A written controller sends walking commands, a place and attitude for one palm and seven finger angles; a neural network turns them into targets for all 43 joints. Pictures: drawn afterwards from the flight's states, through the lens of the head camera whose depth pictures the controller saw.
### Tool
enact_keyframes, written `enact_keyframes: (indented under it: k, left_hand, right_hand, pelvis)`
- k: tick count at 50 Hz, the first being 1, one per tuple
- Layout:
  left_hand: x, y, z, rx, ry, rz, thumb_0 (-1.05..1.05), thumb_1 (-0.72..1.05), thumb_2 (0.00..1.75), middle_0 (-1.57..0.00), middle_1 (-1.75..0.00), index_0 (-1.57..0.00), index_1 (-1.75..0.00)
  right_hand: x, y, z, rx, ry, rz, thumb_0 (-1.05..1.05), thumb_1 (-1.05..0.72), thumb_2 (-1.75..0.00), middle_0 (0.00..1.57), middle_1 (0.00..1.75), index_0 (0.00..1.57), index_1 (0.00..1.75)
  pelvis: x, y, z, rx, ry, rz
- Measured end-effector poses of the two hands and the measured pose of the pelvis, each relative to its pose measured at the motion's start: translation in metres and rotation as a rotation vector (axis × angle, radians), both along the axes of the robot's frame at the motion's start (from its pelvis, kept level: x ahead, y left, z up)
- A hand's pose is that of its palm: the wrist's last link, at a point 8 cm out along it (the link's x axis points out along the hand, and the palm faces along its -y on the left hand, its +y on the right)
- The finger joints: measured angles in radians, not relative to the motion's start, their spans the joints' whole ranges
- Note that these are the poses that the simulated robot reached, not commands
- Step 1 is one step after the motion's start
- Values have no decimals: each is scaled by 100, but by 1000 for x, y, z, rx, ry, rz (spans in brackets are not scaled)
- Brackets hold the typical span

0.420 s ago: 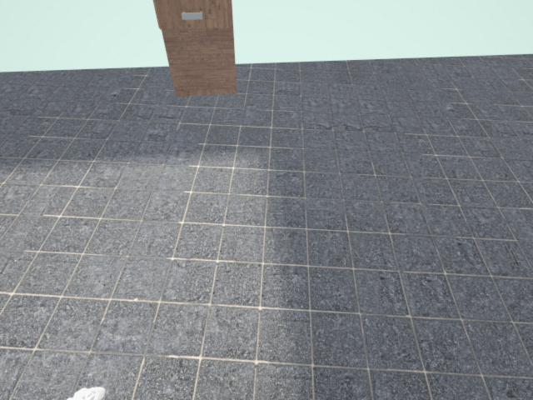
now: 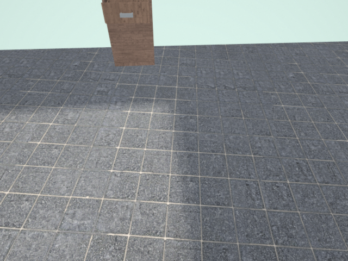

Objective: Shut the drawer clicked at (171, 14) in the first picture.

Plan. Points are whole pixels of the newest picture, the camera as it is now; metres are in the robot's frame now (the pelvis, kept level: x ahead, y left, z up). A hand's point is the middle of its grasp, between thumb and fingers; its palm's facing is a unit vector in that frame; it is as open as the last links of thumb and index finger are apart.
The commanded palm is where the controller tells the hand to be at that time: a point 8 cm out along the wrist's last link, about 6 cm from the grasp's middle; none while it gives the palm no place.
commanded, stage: stand and wait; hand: left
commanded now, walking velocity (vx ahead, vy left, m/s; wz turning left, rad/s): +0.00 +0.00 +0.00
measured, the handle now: (126, 14) +1.92 +0.52 -0.16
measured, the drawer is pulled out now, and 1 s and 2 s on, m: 0.20 0.20 0.20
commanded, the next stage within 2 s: look at it before walking up in 0.50 s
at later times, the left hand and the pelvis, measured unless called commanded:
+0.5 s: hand out of the picture +0.06 +0.24 -0.15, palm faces -0.03 -0.94 -0.34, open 7.3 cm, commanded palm none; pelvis -0.02 -0.01 +0.00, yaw +0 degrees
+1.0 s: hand out of the picture +0.05 +0.24 -0.15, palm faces -0.03 -0.94 -0.33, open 7.3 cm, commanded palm none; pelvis -0.02 -0.01 +0.00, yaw +0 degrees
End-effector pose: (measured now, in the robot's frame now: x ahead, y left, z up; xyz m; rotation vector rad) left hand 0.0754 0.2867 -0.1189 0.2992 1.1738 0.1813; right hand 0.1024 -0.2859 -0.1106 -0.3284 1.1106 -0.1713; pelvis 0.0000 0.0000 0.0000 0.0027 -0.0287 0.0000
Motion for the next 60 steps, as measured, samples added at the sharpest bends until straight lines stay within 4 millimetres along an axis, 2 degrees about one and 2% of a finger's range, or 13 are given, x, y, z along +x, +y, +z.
enact_keyframes:
  k: [10, 19, 35, 60]
  left_hand:
    - [-22, 3, 2, 18, 49, 11, 0, 91, 90, -20, -30, -20, -30]
    - [-26, 1, 3, 20, 53, 3, 0, 91, 90, -20, -30, -20, -30]
    - [-24, -7, 2, 5, 34, -6, 0, 91, 90, -20, -30, -20, -30]
    - [-28, -2, 2, 10, 53, 5, 0, 91, 90, -20, -30, -20, -30]
  right_hand:
    - [-36, -12, -5, -9, 82, -30, 1, -90, -90, 20, 30, 20, 30]
    - [-52, -14, -7, 0, 107, -42, 1, -90, -90, 20, 30, 20, 30]
    - [-50, -12, -6, 9, 91, -39, 1, -90, -90, 20, 30, 20, 30]
    - [-43, -13, -3, 2, 91, -32, 1, -90, -90, 20, 30, 20, 30]
  pelvis:
    - [-8, -4, 2, 0, -6, -1]
    - [-15, -7, 3, 0, -6, -3]
    - [-19, -8, 4, 0, -5, -4]
    - [-16, -7, 5, -1, -5, -3]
